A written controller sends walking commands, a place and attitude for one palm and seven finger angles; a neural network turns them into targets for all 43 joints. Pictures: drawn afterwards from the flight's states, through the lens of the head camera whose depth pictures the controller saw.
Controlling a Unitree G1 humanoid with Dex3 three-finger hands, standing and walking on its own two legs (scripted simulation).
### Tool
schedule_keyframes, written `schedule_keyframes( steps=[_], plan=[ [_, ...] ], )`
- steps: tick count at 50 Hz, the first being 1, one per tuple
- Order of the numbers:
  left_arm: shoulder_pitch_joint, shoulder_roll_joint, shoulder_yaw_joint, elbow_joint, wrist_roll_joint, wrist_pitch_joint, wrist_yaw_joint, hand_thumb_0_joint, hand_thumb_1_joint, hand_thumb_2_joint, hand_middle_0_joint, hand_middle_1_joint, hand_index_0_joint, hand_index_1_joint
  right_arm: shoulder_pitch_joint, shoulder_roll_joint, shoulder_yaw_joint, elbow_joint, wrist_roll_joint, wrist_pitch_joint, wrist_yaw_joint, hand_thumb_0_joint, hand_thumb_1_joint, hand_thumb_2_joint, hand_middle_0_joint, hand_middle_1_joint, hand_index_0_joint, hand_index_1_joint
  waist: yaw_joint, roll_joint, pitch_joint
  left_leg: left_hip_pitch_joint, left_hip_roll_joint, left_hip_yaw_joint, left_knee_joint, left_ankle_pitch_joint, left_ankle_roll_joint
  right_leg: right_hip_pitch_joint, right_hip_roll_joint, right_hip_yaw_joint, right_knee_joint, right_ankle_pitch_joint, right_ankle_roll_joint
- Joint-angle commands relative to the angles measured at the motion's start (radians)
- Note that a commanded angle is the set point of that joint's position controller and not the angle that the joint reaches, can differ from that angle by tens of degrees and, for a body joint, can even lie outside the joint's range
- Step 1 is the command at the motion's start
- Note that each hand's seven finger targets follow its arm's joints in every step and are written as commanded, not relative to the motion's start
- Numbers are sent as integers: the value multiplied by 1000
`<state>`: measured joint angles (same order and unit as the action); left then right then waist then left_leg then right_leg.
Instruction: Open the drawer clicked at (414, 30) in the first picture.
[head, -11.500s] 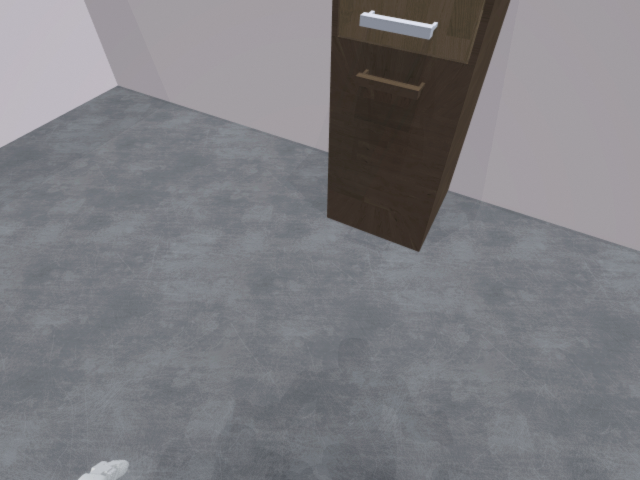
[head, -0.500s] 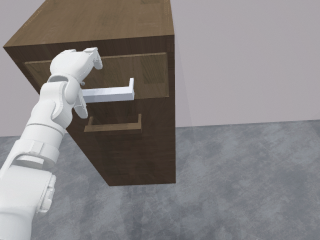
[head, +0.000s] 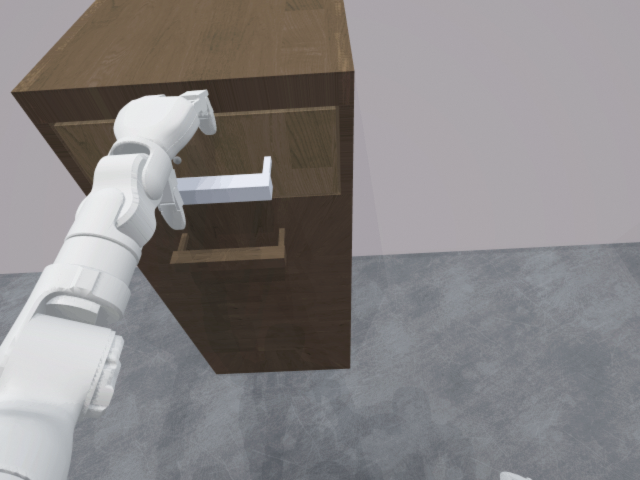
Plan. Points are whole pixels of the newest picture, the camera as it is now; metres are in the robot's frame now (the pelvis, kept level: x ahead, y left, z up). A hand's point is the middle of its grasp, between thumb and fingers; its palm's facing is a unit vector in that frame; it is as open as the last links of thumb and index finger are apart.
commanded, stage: move the hooked fingers above the handle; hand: left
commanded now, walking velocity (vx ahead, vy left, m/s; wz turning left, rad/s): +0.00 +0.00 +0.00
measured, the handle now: (205, 178) +0.50 +0.18 +0.10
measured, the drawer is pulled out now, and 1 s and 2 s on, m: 0.00 0.00 0.00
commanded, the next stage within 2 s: lower the fingers behind the handle in 0.78 s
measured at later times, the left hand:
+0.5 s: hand (167, 163) +0.46 +0.20 +0.17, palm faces +0.02 -0.03 -1.00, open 13.8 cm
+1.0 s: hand (165, 168) +0.46 +0.20 +0.16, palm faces -0.02 -0.03 -1.00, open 13.8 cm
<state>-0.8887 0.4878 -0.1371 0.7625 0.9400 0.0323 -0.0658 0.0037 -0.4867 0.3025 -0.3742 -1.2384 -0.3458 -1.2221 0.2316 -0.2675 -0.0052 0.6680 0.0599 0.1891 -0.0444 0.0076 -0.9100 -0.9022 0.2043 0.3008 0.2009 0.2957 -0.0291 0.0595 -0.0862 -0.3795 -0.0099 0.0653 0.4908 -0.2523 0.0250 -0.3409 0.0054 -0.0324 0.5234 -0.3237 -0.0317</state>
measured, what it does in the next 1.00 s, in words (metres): stands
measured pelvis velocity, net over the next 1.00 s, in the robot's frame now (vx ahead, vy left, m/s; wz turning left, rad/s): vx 0.00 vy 0.00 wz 0.01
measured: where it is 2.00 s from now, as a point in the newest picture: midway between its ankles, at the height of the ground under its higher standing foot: outside the picture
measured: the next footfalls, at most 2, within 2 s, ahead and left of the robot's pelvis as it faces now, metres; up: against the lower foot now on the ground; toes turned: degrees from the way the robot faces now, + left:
none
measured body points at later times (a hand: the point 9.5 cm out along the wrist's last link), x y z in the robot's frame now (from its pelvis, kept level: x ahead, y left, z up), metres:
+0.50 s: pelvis +0.00 +0.00 +0.00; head +0.03 -0.03 +0.45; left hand +0.45 +0.20 +0.22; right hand +0.10 -0.27 -0.14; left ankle -0.01 +0.11 -0.73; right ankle -0.04 -0.10 -0.74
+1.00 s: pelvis +0.00 +0.00 +0.00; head +0.03 -0.03 +0.45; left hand +0.45 +0.20 +0.22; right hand +0.12 -0.26 -0.13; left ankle -0.01 +0.11 -0.73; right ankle -0.04 -0.10 -0.74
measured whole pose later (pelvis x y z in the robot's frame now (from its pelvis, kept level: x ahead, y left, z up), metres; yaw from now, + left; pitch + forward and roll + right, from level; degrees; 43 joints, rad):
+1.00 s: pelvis +0.00 +0.00 +0.00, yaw +1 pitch +7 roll +1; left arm -0.85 0.50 -0.15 0.71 0.93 0.07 -0.11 0.00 -0.49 0.30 -0.31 -1.20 -0.32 -1.20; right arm 0.21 -0.27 -0.01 0.66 0.06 0.19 -0.04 0.01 -0.91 -0.90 0.20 0.30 0.20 0.30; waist -0.01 0.06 -0.08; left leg -0.37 -0.01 0.05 0.49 -0.25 0.02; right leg -0.32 0.00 -0.04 0.52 -0.33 -0.03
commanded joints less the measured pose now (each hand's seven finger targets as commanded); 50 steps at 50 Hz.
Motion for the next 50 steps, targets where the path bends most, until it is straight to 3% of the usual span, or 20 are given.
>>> schedule_keyframes(
  steps=[1,3,5,8,11,16,17,21,23,25,26,28,30,32,35,38,40,45,47,50],
  plan=[
    [-443,321,129,-125,13,24,31,0,-500,300,-300,-1200,-300,-1200,-9,-138,-39,-115,-4,-21,-13,0,-900,-900,200,300,200,300,4,-101,-305,143,-9,-20,-4,329,36,130,0,29,-47,406,5],
    [-440,298,113,-122,11,22,32,0,-500,300,-300,-1200,-300,-1200,-3,-134,-41,-118,-4,-24,-13,0,-900,-900,200,300,200,300,3,-85,-299,150,-7,-21,-5,317,34,113,2,27,-48,380,4],
    [-450,318,124,-141,12,11,33,0,-500,300,-300,-1200,-300,-1200,3,-141,-43,-119,-6,-25,-15,0,-900,-900,200,300,200,300,3,-95,-326,148,-10,-23,-3,323,35,135,1,32,-48,388,2],
    [-466,269,96,-222,10,-9,40,0,-500,300,-300,-1200,-300,-1200,5,-128,-53,-127,-8,-32,-7,0,-900,-900,200,300,200,300,2,-38,-360,198,-10,-26,8,365,38,118,5,31,-40,410,-1],
    [-475,257,90,-234,-7,-14,40,0,-500,300,-300,-1200,-300,-1200,14,-132,-59,-115,-6,-35,-6,0,-900,-900,200,300,200,300,-14,-74,-350,203,-11,-29,11,356,40,110,8,31,-50,410,2],
    [-483,311,137,-264,-7,-17,58,0,-500,300,-300,-1200,-300,-1200,7,-134,-59,-104,-10,-41,-3,0,-900,-900,200,300,200,300,2,-54,-377,201,-16,-25,11,379,41,148,5,37,-46,456,0],
    [-469,296,128,-267,-8,-12,60,0,-500,300,-300,-1200,-300,-1200,1,-131,-60,-102,-10,-41,0,0,-900,-900,200,300,200,300,5,-47,-368,204,-17,-23,12,388,40,146,5,34,-44,466,0],
    [-431,306,135,-252,-5,14,51,0,-500,300,-300,-1200,-300,-1200,-12,-138,-56,-105,-7,-35,2,0,-900,-900,200,300,200,300,9,-82,-361,186,-16,-21,7,397,39,166,3,33,-43,491,3],
    [-425,251,88,-269,-6,25,40,0,-500,300,-300,-1200,-300,-1200,-25,-132,-55,-114,-6,-35,7,0,-900,-900,200,300,200,300,6,-60,-349,201,-15,-23,6,390,37,146,4,29,-43,470,2],
    [-376,266,105,-292,-13,30,25,0,-500,300,-300,-1200,-300,-1200,-32,-138,-58,-122,-7,-32,9,0,-900,-900,200,300,200,300,15,-76,-366,219,-13,-23,11,427,41,165,2,34,-47,501,0],
    [-371,273,110,-291,-13,33,19,0,-500,300,-300,-1200,-300,-1200,-36,-138,-54,-124,-5,-29,9,0,-900,-900,200,300,200,300,13,-81,-354,206,-16,-26,10,416,40,166,3,30,-42,502,2],
    [-386,220,65,-293,-20,34,9,0,-500,300,-300,-1200,-300,-1200,-42,-132,-52,-126,-1,-28,9,0,-900,-900,200,300,200,300,1,-82,-308,208,-14,-29,3,378,39,122,5,24,-52,448,3],
    [-394,247,83,-288,-18,30,5,0,-500,300,-300,-1200,-300,-1200,-41,-139,-51,-122,-3,-27,5,0,-900,-900,200,300,200,300,3,-105,-312,210,-14,-31,4,379,39,128,4,27,-56,443,0],
    [-443,228,66,-352,-18,15,12,0,-500,300,-300,-1200,-300,-1200,-49,-127,-52,-130,-5,-33,4,0,-900,-900,200,300,200,300,3,-59,-354,239,-18,-31,11,391,40,126,3,29,-46,449,0],
    [-452,254,95,-357,-21,7,28,0,-500,300,-300,-1200,-300,-1200,-45,-127,-53,-123,-8,-36,6,0,-900,-900,200,300,200,300,7,-58,-369,248,-16,-36,18,423,36,129,5,26,-42,455,-4],
    [-465,251,97,-288,-18,23,47,0,-500,300,-300,-1200,-300,-1200,-48,-123,-45,-109,-8,-38,3,0,-900,-900,200,300,200,300,5,-74,-333,226,-15,-30,12,391,34,114,5,22,-43,439,-1],
    [-449,298,133,-274,-10,31,51,0,-500,300,-300,-1200,-300,-1200,-52,-131,-43,-108,-12,-36,2,0,-900,-900,200,300,200,300,21,-75,-368,217,-16,-29,12,419,33,153,1,27,-39,472,-3],
    [-427,208,49,-192,-3,57,14,0,-500,300,-300,-1200,-300,-1200,-47,-131,-44,-111,-4,-29,1,0,-900,-900,200,300,200,300,-6,-100,-307,204,-12,-27,7,376,35,114,0,23,-51,438,1],
    [-423,238,69,-217,-3,38,-3,0,-500,300,-300,-1200,-300,-1200,-41,-134,-44,-119,-5,-28,-3,0,-900,-900,200,300,200,300,-1,-104,-331,197,-17,-30,10,375,37,137,-3,29,-42,468,4],
    [-375,232,75,-264,-14,-3,-18,0,-500,300,-300,-1200,-300,-1200,-36,-132,-49,-132,-8,-27,-5,0,-900,-900,200,300,200,300,5,-108,-350,201,-19,-29,19,397,40,149,-3,32,-41,490,2]
  ],
)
